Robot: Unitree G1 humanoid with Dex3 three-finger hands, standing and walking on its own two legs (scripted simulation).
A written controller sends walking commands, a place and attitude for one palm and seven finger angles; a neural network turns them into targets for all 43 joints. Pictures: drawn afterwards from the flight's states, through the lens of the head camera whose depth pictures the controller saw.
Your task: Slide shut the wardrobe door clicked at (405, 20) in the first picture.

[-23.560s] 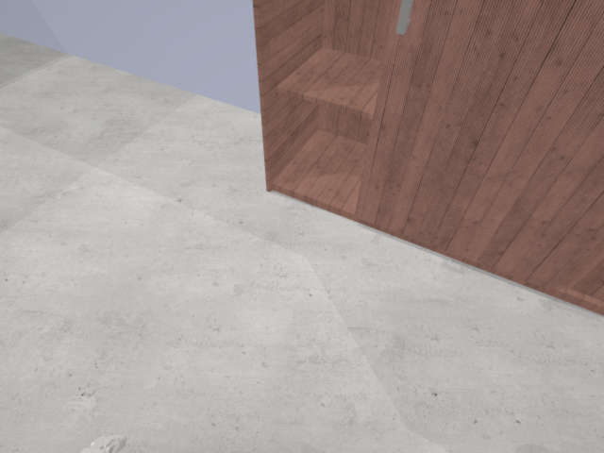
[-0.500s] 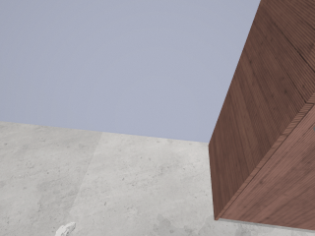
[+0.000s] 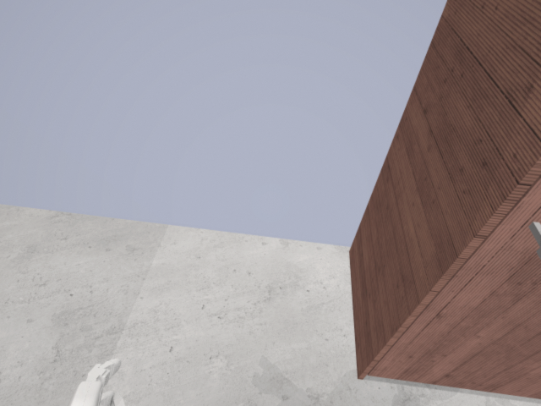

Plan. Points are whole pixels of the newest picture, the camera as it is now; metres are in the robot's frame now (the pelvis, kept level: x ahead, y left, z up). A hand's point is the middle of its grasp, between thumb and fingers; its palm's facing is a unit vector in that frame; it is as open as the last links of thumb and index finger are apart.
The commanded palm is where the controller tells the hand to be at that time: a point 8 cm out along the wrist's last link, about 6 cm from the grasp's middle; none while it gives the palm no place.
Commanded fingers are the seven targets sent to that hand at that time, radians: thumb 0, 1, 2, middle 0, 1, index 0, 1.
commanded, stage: stop walking and hold the door there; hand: right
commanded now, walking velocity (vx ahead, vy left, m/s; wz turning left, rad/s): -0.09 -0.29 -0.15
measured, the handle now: out of the picture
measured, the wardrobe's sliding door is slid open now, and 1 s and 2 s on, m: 0.00 0.00 0.00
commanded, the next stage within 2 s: loosen the grip on the handle in 1.12 s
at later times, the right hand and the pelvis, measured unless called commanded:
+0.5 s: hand out of the picture +0.32 -0.37 +0.16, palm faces +0.48 +0.85 -0.23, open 5.5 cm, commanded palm +0.28 -0.41 +0.15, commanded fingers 0.00 -0.90 -0.90 0.45 1.40 0.45 1.40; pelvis -0.05 -0.07 +0.00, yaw +0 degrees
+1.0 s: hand out of the picture +0.32 -0.37 +0.16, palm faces +0.49 +0.84 -0.24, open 5.5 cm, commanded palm +0.28 -0.41 +0.15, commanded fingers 0.00 -0.90 -0.90 0.45 1.40 0.45 1.40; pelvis -0.04 -0.06 +0.00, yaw +0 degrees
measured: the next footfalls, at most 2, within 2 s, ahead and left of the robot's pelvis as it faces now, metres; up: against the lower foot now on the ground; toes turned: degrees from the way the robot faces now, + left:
left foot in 0.48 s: -0.02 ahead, +0.03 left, +0.00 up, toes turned +2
